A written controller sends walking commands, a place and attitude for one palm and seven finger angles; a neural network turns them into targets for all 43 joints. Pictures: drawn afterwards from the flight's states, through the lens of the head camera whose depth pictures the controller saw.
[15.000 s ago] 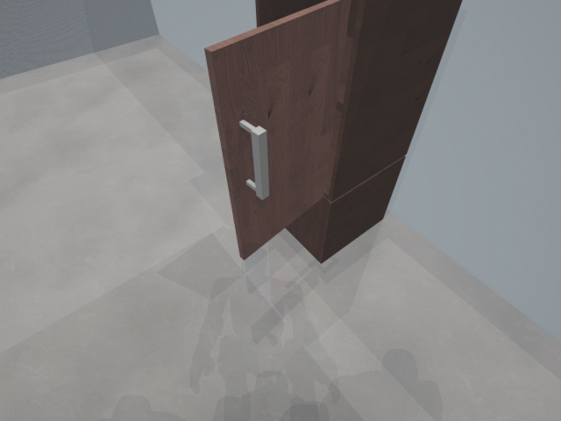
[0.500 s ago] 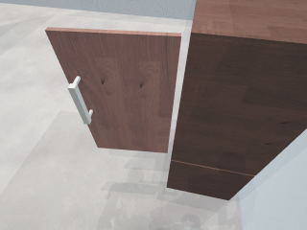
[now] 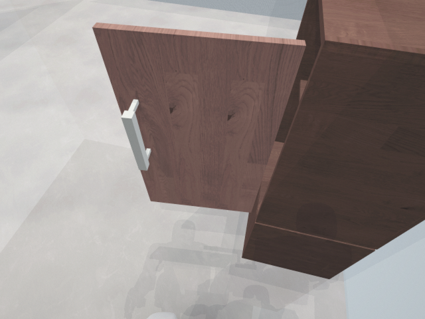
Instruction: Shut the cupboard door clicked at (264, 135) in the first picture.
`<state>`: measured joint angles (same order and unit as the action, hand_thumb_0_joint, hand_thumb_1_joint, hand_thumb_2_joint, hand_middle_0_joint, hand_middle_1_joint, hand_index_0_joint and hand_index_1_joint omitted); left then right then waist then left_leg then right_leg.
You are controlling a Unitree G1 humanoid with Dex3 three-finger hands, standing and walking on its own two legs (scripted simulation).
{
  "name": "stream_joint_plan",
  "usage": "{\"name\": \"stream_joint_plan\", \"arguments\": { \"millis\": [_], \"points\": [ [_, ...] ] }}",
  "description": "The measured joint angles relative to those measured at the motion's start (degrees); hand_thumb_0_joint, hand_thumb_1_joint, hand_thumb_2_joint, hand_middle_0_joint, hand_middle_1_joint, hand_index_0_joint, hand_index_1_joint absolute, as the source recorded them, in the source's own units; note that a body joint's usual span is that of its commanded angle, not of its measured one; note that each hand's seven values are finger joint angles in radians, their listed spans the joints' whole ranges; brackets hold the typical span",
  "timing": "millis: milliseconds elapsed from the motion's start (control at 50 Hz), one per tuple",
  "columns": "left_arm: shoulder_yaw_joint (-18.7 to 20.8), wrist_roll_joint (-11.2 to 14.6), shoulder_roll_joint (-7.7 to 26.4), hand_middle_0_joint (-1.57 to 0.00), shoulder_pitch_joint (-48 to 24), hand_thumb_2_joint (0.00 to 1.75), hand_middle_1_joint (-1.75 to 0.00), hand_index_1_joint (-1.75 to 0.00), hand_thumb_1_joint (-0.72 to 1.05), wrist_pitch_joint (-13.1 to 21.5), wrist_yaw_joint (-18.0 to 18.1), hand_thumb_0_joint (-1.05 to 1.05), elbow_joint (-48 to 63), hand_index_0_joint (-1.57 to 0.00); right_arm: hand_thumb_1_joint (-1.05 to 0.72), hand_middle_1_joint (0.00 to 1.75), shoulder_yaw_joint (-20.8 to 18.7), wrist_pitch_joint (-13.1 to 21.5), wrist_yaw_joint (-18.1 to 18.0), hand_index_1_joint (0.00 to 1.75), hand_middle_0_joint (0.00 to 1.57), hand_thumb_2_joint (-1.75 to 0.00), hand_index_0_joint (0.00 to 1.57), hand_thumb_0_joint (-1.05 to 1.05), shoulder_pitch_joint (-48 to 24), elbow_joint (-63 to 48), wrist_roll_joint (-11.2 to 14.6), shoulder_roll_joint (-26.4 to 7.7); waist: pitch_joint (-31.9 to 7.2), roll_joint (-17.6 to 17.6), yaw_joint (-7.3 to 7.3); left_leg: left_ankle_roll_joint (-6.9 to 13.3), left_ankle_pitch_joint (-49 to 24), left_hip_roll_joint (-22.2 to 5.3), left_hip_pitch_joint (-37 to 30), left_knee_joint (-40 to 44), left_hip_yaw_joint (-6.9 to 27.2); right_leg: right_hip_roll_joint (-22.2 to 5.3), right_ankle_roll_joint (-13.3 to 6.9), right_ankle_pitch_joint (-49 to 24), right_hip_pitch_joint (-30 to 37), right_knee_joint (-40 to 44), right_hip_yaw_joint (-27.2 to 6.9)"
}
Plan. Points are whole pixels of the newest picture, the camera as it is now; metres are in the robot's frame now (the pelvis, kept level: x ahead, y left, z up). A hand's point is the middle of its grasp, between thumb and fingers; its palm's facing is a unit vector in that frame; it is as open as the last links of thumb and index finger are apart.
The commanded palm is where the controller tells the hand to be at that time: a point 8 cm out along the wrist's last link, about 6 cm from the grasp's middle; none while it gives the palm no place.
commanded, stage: come to a stop and stand still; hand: left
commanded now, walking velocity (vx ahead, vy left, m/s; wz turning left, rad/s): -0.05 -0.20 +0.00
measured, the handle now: (139, 137) +0.47 +0.21 +0.03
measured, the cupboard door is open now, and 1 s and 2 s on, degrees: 97 97 97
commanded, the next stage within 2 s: look again from close up in 1.00 s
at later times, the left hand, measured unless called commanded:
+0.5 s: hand out of the picture +0.07 +0.21 -0.15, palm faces -0.04 -0.97 -0.23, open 7.3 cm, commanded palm none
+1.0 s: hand out of the picture +0.03 +0.21 -0.16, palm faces -0.02 -0.98 -0.19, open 7.4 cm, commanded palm none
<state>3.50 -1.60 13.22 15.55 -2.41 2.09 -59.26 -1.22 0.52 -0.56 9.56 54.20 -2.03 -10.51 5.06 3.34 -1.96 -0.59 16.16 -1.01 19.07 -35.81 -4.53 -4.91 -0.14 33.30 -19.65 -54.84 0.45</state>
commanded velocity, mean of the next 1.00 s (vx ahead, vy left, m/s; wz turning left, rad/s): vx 0.00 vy -0.01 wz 0.00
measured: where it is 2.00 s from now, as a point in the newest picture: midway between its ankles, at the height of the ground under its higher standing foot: outside the picture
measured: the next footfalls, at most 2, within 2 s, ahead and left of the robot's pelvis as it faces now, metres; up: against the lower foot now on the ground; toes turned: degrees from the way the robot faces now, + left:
right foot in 0.08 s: +0.03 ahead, -0.09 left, +0.00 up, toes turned -2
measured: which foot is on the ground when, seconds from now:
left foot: down 0.00-1.00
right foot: up 0.00-0.06, down 0.08-1.00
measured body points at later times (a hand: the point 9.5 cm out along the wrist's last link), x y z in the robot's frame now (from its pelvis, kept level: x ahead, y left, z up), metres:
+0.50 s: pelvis +0.02 +0.02 +0.01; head +0.02 +0.02 +0.46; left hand +0.07 +0.26 -0.13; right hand +0.02 -0.20 -0.15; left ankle +0.02 +0.13 -0.72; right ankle -0.01 -0.09 -0.72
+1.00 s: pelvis +0.04 +0.04 +0.02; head +0.06 +0.05 +0.47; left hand +0.03 +0.27 -0.14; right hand +0.04 -0.18 -0.14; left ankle +0.02 +0.13 -0.72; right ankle -0.01 -0.09 -0.72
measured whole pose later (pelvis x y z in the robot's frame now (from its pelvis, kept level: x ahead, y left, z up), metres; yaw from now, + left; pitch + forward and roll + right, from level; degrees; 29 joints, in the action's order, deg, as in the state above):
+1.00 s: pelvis +0.04 +0.04 +0.02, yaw -2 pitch -1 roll +0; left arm -1.0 -0.9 9.0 17.2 0.5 2.2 -64.2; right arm 1.2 1.4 -1.4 15.5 64.3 -0.8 -8.8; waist 2.5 0.8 -0.1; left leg 2.4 16.4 1.4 9.3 -26.6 -4.3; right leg -2.6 1.7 18.4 -7.4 -26.9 0.5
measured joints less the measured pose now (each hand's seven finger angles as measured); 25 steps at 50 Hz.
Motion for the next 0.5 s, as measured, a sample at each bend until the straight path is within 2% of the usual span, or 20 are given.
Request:
{"name": "stream_joint_plan", "arguments": {
  "millis": [40,80,100,180,240,280,320,380,500],
  "points": [
    [-0.5,0.3,0.0,-0.19,-1.3,0.9,-0.3,-0.3,0.91,0.9,-0.4,0.01,0.5,-0.2,-0.92,0.3,0.6,-0.1,-0.2,0.3,0.19,-0.9,0.2,0.0,-0.1,0.9,-0.2,0.5,0.1,-0.6,0.08,-0.1,-1.2,0.2,-1.0,1.9,0.3,1.3,-0.2,-1.9,0.8,4.8,1.5],
    [-1.1,0.4,-0.2,-0.19,-1.8,0.9,-0.3,-0.3,0.91,2.0,-0.7,0.0,1.1,-0.2,-0.91,0.3,1.1,-0.4,-0.3,0.3,0.2,-0.9,0.2,0.0,-0.2,1.9,0.1,0.9,-0.2,-0.9,0.1,-0.1,-1.7,0.4,-1.5,2.9,0.2,2.3,-0.1,-8.1,3.4,15.1,2.2],
    [-1.4,0.4,-0.6,-0.19,-2.0,0.9,-0.3,-0.3,0.91,2.5,-0.7,0.0,1.0,-0.2,-0.91,0.3,1.2,-0.6,-0.3,0.3,0.2,-0.9,0.2,0.0,-0.3,2.5,0.3,1.1,-0.4,-1.4,0.22,-0.3,-1.6,0.3,-1.8,2.9,0.2,2.7,-0.5,-12.2,4.2,17.7,2.1],
    [-3.2,0.4,-2.9,-0.19,-1.7,0.9,-0.3,-0.3,0.91,3.4,-1.0,0.0,-0.5,-0.2,-0.94,0.3,0.5,-1.0,-0.6,0.3,0.2,-0.9,0.21,0.0,0.1,4.8,0.8,0.8,-1.8,-3.7,1.96,-0.9,-2.9,-0.8,-4.5,6.8,0.8,4.1,-2.0,-14.1,7.1,22.1,2.8],
    [-3.4,0.3,-3.7,-0.19,-1.5,0.9,-0.3,-0.3,0.93,3.6,-0.3,0.01,-1.4,-0.2,-0.95,0.3,0.7,-0.7,-0.4,0.3,0.2,-0.9,0.21,0.0,1.2,6.1,0.9,0.6,-2.8,-3.8,2.34,-0.9,-3.9,-1.6,-5.3,8.1,0.6,5.0,-1.9,-15.4,8.7,25.5,2.6],
    [-3.6,0.2,-4.0,-0.2,-0.5,0.9,-0.3,-0.3,0.93,4.1,0.5,0.01,-0.8,-0.2,-0.94,0.3,0.5,-0.9,0.0,0.3,0.2,-0.9,0.2,0.0,2.6,5.1,1.0,-0.1,-3.5,-4.4,2.58,-0.3,0.2,-2.2,-3.9,4.2,1.7,6.1,-1.9,-16.0,8.7,26.4,2.4],
    [-3.9,0.3,-4.3,-0.2,0.5,0.9,-0.3,-0.3,0.93,4.5,0.7,0.01,-0.2,-0.2,-0.94,0.3,0.3,-0.6,0.1,0.3,0.2,-0.9,0.2,0.0,4.1,4.2,1.0,-0.8,-4.0,-5.3,3.16,0.0,0.4,-2.3,-4.4,4.1,2.5,6.9,-2.0,-15.6,8.6,25.8,2.3],
    [-4.0,0.6,-3.9,-0.2,0.4,0.9,-0.3,-0.3,0.93,4.3,0.6,0.01,-0.3,-0.21,-0.93,0.3,0.6,-0.1,-0.1,0.3,0.19,-0.9,0.2,0.0,5.9,4.4,1.0,-0.8,-4.2,-4.7,3.67,-0.1,1.3,-1.5,-5.6,3.7,2.2,6.1,-1.4,-14.4,9.3,24.5,1.8],
    [-4.4,0.8,-3.2,-0.2,-0.5,0.9,-0.3,-0.3,0.92,3.4,0.1,0.01,0.1,-0.2,-0.92,0.3,2.1,-0.3,-0.2,0.3,0.19,-0.9,0.2,0.01,8.3,5.7,0.9,0.5,-4.3,-4.7,3.46,1.1,1.1,-0.1,-7.1,5.0,1.4,4.7,-0.3,-14.5,10.4,25.2,1.1]
  ]
}}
